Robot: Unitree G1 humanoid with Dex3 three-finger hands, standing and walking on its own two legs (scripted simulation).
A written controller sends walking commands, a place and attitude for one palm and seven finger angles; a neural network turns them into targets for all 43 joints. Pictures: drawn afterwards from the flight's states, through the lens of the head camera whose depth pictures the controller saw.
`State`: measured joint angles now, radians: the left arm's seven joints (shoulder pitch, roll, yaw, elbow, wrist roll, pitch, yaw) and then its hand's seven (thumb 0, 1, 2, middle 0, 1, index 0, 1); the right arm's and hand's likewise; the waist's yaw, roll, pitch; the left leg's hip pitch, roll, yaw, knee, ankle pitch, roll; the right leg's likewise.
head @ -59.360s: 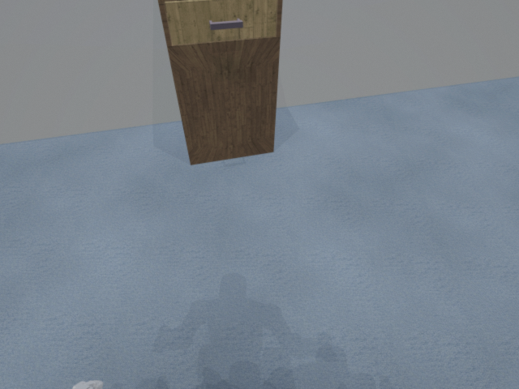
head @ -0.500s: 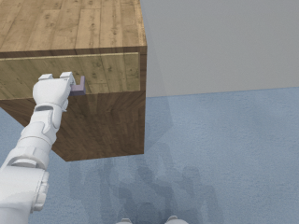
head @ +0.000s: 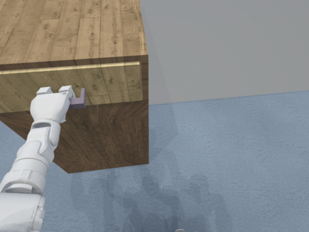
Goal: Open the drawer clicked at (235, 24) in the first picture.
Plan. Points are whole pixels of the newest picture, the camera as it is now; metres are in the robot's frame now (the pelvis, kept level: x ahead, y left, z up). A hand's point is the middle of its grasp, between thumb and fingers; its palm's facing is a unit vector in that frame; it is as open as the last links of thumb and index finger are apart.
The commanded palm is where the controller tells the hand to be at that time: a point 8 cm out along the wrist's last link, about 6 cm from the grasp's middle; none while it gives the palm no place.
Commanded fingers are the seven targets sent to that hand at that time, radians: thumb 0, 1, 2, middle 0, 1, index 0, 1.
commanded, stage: pull the drawer open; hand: left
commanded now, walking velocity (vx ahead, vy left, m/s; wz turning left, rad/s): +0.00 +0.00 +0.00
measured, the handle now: (61, 98) +0.47 +0.27 +0.03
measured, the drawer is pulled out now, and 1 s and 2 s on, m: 0.01 0.12 0.24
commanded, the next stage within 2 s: none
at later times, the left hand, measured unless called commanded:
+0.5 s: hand (57, 135) +0.37 +0.26 +0.01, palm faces -0.02 -0.07 -1.00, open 5.4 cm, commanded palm +0.33 +0.26 +0.07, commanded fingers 0.00 0.90 0.90 -0.40 -1.35 -0.40 -1.35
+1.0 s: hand (54, 156) +0.31 +0.25 +0.01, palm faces -0.02 -0.06 -1.00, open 5.4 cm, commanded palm +0.27 +0.25 +0.07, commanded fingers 0.00 0.90 0.90 -0.40 -1.35 -0.40 -1.35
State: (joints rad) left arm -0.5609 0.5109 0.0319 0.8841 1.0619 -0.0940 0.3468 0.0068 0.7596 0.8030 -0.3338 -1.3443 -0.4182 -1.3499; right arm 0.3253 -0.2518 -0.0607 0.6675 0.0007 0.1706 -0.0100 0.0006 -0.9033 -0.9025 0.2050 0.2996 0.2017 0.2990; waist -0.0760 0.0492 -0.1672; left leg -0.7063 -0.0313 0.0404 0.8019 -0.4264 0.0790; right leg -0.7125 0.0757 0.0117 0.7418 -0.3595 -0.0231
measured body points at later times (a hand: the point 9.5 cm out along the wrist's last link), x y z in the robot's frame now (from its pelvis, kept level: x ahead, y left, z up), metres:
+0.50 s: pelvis +0.01 +0.00 +0.01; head +0.07 +0.00 +0.45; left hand +0.36 +0.26 +0.06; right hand +0.15 -0.25 -0.11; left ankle -0.04 +0.06 -0.70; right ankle -0.01 -0.11 -0.70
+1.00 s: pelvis +0.01 -0.01 +0.01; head +0.06 -0.02 +0.46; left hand +0.31 +0.25 +0.06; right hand +0.16 -0.26 -0.11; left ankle -0.04 +0.06 -0.70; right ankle -0.01 -0.11 -0.70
